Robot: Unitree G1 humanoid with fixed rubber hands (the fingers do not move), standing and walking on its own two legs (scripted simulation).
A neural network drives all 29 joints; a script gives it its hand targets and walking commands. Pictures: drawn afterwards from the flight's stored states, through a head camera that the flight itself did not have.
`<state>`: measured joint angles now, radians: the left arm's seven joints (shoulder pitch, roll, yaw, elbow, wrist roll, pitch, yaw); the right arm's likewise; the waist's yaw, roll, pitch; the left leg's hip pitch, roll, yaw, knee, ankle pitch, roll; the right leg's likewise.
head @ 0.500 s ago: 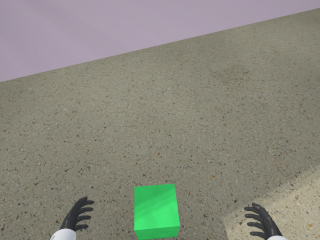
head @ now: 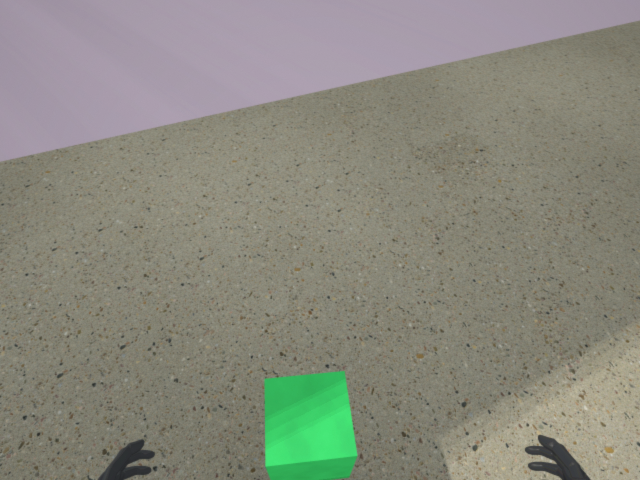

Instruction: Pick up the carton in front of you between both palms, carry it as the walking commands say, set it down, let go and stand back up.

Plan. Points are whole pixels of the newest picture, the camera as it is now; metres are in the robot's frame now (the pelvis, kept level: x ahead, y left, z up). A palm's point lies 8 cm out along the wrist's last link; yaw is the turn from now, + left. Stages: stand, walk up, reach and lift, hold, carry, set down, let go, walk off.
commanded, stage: stand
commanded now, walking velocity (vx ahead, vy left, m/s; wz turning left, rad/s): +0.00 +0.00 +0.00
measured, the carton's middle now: (308, 429) +0.35 +0.05 -0.65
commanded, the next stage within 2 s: none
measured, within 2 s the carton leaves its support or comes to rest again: neither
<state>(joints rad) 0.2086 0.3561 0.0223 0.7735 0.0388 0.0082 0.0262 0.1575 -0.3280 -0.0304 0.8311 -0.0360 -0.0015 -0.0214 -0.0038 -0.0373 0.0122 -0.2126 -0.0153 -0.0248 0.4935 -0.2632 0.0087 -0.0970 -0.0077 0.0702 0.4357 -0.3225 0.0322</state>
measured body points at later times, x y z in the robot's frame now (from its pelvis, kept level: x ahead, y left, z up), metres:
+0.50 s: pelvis -0.01 +0.00 +0.00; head -0.02 +0.01 +0.45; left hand +0.08 +0.30 -0.12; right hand +0.10 -0.31 -0.10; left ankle +0.00 +0.11 -0.74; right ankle -0.05 -0.14 -0.74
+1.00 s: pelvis -0.02 -0.01 +0.01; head -0.02 +0.00 +0.46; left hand +0.07 +0.31 -0.12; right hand +0.09 -0.32 -0.10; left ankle +0.00 +0.11 -0.74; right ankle -0.05 -0.15 -0.74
